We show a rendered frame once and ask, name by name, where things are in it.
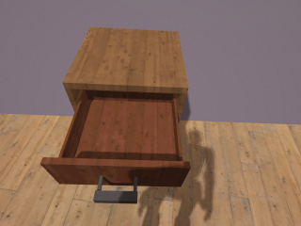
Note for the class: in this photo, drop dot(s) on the drawer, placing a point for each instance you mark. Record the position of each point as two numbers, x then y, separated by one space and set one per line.
121 135

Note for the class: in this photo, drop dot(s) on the handle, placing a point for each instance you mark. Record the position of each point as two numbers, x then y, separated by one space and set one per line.
115 196

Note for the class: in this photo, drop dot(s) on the cabinet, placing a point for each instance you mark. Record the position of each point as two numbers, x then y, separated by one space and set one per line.
123 59

